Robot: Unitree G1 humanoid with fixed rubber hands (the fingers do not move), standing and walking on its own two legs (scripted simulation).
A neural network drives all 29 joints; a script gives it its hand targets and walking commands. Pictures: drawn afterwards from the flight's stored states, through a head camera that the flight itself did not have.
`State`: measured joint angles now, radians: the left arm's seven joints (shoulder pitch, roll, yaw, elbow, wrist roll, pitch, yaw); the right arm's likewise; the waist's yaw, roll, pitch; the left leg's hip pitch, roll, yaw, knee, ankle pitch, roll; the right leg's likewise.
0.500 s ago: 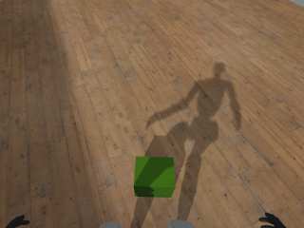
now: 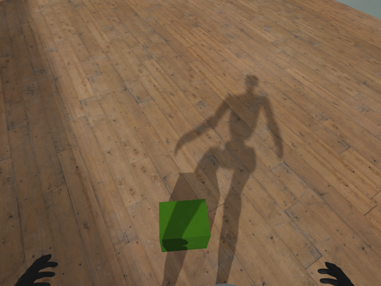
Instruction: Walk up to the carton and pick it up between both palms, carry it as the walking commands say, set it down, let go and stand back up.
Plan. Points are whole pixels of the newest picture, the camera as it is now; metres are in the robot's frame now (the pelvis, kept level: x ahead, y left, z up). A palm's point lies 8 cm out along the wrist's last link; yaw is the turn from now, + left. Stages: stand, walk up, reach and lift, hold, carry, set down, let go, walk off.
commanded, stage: walk up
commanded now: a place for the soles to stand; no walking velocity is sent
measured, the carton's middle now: (183, 225) +0.46 +0.00 -0.66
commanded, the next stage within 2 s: none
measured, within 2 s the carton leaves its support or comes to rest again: neither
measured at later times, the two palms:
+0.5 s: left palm out of the picture +0.13 +0.30 -0.08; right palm out of the picture +0.08 -0.35 -0.08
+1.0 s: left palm (50, 259) +0.18 +0.29 -0.08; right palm (349, 267) +0.17 -0.35 -0.07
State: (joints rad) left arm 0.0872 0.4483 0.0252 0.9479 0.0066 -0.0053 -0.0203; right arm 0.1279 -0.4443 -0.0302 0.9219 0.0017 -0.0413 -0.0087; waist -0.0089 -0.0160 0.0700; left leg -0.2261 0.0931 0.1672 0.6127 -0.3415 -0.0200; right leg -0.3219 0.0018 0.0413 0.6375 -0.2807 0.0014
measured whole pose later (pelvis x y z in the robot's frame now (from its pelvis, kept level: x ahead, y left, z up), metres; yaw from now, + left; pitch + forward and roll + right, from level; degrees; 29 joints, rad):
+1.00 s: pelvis +0.06 -0.03 +0.02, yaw +2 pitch -2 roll +0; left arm 0.01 0.40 0.04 0.99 0.01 0.02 -0.02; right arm 0.11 -0.43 -0.01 0.98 -0.01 -0.03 -0.02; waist 0.00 0.00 0.06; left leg -0.13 0.04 0.02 0.43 -0.28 -0.02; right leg -0.14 0.00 -0.09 0.42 -0.26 -0.02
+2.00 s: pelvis +0.04 -0.02 +0.01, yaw +8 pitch -2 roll -1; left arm 0.07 0.41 0.06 0.98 0.02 0.03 -0.03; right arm 0.16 -0.43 -0.01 0.98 -0.01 -0.02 -0.02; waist 0.01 -0.01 0.07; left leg -0.18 0.01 -0.06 0.48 -0.27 -0.01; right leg -0.13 -0.04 -0.18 0.44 -0.27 -0.01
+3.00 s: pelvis -0.02 -0.02 -0.05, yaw +3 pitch +17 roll +1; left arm -0.33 0.31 0.19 0.65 -0.05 0.25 -0.03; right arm -0.42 -0.31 -0.12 0.69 -0.02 0.27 0.03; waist 0.05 -0.01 0.07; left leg -0.86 0.02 0.02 0.93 -0.37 -0.02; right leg -0.88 -0.02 -0.02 0.95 -0.36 -0.01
